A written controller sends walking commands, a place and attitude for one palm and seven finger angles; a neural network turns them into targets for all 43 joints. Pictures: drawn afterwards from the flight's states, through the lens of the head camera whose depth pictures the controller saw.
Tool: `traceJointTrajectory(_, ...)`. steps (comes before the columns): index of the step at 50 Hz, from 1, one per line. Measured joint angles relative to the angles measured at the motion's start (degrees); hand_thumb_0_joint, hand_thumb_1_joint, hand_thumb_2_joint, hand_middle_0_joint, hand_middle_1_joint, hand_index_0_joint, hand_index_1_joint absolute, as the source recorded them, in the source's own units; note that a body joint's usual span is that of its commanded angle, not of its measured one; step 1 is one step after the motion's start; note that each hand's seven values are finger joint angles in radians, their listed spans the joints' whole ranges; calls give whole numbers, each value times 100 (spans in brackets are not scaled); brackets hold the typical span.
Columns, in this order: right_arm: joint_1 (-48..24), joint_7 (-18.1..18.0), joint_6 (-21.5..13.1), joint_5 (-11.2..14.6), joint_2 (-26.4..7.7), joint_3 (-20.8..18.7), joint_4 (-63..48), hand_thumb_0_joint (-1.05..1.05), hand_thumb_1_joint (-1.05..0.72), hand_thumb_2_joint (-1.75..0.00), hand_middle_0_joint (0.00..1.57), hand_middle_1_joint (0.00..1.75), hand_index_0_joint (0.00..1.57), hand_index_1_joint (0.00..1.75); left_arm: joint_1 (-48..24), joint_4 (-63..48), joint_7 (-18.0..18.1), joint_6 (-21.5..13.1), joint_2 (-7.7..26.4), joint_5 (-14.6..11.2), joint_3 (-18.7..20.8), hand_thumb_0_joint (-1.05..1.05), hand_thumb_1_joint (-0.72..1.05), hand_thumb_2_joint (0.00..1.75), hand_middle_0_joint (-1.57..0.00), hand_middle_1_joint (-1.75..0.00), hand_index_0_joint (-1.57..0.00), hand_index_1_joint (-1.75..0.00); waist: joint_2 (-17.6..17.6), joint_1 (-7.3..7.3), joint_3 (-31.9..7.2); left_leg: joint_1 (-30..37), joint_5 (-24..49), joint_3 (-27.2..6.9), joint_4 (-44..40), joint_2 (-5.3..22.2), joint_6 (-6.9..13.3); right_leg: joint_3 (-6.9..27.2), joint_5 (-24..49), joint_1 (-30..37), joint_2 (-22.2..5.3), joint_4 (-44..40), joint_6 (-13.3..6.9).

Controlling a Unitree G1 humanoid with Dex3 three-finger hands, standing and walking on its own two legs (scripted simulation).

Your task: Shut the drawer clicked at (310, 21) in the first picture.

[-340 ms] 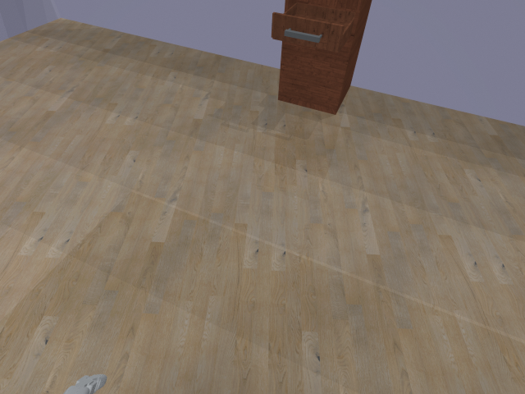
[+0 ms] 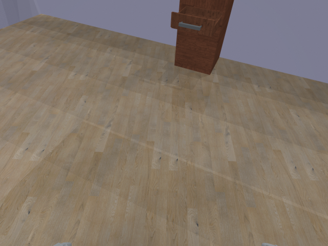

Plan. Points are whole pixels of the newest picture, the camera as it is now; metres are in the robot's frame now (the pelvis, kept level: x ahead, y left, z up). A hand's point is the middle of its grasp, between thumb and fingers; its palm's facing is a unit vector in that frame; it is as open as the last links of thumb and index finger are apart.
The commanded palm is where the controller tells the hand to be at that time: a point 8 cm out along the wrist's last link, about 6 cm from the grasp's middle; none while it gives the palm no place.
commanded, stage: stand and wait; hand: left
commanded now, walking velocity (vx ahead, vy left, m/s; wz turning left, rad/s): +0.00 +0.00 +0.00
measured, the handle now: (190, 25) +1.82 -0.12 -0.18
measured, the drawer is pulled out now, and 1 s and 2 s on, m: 0.26 0.26 0.26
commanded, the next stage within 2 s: look at it before walking up in 0.56 s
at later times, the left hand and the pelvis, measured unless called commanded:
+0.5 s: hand out of the picture +0.05 +0.24 -0.15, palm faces -0.03 -0.94 -0.34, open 7.4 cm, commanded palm none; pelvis -0.02 -0.01 +0.00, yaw +0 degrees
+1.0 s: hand out of the picture +0.06 +0.23 -0.15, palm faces -0.04 -0.94 -0.33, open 7.4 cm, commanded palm none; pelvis -0.01 -0.02 +0.01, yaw -1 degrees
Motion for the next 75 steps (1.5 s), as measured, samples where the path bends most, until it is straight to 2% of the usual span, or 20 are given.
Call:
traceJointTrajectory(26,283,32,29,29,-81,-9,558,0,-90,-90,21,30,20,30,56,415,-23,-33,39,3,16,1,91,90,-20,-30,-20,-30,87,-55,94,-2,367,-2,-354,98,-106,-2,346,-43,97,-293,-95)
traceJointTrajectory(66,99,8,-4,43,-64,2,579,0,-90,-90,21,30,20,30,-47,451,-11,-84,39,2,20,1,91,90,-20,-30,-20,-30,65,-38,105,161,323,31,-520,175,-165,29,318,92,172,-446,-147)
traceJointTrajectory(70,192,-2,47,-3,21,14,578,0,-90,-90,20,30,20,30,73,451,31,-30,-51,18,26,0,91,90,-20,-30,-20,-30,69,-25,-17,123,197,55,-370,189,-169,50,210,54,185,-315,-142)
traceJointTrajectory(75,629,49,96,-55,279,11,569,0,-91,-90,20,30,20,30,544,438,-71,35,-303,64,57,0,91,90,-20,-30,-20,-30,66,0,-249,28,-336,101,83,212,-117,89,-228,-43,212,92,-195)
